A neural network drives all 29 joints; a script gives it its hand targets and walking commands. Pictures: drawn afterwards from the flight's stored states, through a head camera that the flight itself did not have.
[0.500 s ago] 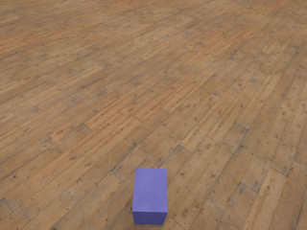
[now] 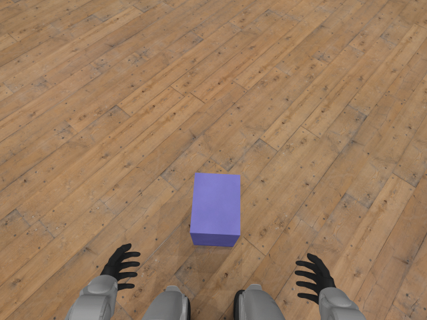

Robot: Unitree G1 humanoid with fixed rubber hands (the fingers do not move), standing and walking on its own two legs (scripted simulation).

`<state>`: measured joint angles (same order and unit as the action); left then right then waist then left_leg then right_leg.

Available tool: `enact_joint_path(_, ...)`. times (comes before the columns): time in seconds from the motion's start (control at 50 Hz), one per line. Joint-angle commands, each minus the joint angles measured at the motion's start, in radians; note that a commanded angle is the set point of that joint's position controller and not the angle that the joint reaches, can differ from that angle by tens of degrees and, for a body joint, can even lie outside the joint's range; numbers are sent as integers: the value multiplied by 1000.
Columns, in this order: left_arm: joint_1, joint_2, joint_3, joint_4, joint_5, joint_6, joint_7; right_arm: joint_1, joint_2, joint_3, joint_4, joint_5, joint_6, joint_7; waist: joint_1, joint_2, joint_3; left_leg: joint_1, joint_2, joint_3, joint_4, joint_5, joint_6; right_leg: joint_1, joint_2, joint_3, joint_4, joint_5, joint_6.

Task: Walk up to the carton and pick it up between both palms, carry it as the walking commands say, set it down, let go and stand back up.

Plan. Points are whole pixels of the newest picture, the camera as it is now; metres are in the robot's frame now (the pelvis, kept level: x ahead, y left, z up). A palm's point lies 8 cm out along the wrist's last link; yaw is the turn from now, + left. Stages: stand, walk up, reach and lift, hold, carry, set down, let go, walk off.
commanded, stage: reach and lift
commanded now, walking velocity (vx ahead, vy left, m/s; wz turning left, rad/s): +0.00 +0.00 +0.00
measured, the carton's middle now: (215, 212) +0.46 +0.00 -0.59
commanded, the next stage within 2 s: none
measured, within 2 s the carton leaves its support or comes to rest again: neither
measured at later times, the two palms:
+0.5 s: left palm (137, 219) +0.32 +0.18 -0.14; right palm (305, 226) +0.31 -0.20 -0.14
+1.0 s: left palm (153, 170) +0.45 +0.17 -0.17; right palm (290, 174) +0.45 -0.19 -0.17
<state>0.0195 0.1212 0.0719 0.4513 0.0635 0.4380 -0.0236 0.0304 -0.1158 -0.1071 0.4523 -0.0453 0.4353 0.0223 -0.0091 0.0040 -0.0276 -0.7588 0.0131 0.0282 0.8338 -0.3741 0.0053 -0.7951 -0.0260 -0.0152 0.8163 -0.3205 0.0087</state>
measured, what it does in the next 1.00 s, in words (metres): lowers itself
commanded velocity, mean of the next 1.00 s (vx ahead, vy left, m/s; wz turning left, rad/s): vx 0.00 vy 0.00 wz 0.00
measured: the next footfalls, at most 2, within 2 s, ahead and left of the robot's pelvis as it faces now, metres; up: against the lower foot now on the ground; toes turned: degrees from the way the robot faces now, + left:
none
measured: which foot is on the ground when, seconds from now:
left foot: down 0.00-1.00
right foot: down 0.00-1.00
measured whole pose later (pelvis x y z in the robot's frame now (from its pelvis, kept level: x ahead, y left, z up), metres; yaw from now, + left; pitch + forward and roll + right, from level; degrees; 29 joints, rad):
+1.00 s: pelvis -0.05 -0.02 -0.07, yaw +1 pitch +42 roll +1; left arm -1.13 0.22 0.33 0.93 0.04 0.13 0.06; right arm -1.13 -0.20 -0.30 0.90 -0.04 0.15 -0.10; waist -0.01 0.00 0.00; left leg -1.47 0.02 0.02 1.06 -0.32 -0.02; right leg -1.51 -0.02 -0.02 1.04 -0.27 -0.01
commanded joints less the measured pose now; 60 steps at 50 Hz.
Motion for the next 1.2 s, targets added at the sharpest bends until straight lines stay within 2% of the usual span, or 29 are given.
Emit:
enact_joint_path(0.0,-120,69,14,-115,-2,5,5,-120,-100,-25,-132,22,0,-5,3,-6,-402,135,-44,-37,-14,226,-3,215,57,18,15,211,-12)
enact_joint_path(0.1,-249,92,32,-82,-12,59,22,-259,-87,-11,-114,36,62,-19,12,-11,-309,48,-38,-25,-28,-29,-1,180,50,12,16,-19,-14)
enact_joint_path(0.18,-438,98,48,-27,-26,64,32,-438,-89,-26,-48,22,70,-32,3,4,-261,-6,-33,-15,-14,-112,-9,125,51,2,29,-114,-19)
enact_joint_path(0.24,-572,101,61,33,-38,59,41,-570,-104,-50,24,10,67,-45,-8,7,-278,-34,-34,-5,4,-116,-16,93,53,-6,46,-123,-19)
enact_joint_path(0.4,-806,108,118,180,-45,-3,67,-806,-96,-97,163,18,8,-88,-8,-7,-464,-108,-58,1,57,-4,-21,59,51,-1,91,-4,-3)
enact_joint_path(0.52,-951,126,141,222,-52,-98,89,-954,-104,-109,202,37,-81,-112,-13,-2,-641,-151,-78,-2,90,90,-26,37,65,9,123,100,8)
enact_joint_path(0.6,-1031,144,163,271,-53,-170,104,-1037,-117,-120,240,45,-154,-125,-11,-5,-752,-191,-91,-1,115,185,-31,37,79,15,152,215,9)
enact_joint_path(0.7,-1102,153,190,321,-55,-245,108,-1128,-118,-118,277,51,-224,-133,-3,-25,-826,-281,-102,3,134,262,-35,35,88,25,181,331,14)
enact_joint_path(0.92,-1372,194,254,383,-25,-322,90,-1377,-162,-189,357,4,-301,-125,6,-9,-958,-351,-101,13,155,312,-42,-8,99,30,205,397,18)
enact_joint_path(1.02,-1427,195,285,358,-1,-332,81,-1449,-169,-221,336,-21,-310,-114,15,-13,-1049,-342,-103,21,160,370,-40,34,103,27,214,473,17)
enact_joint_path(1.08,-1424,179,297,344,7,-335,75,-1442,-159,-236,321,-39,-316,-108,5,-19,-1079,-348,-105,16,164,414,-37,47,101,25,223,528,18)
enact_joint_path(1.18,-1398,152,317,342,31,-342,69,-1412,-147,-272,317,-67,-330,-91,-1,-15,-1030,-375,-104,2,177,424,-37,-48,100,17,233,500,20)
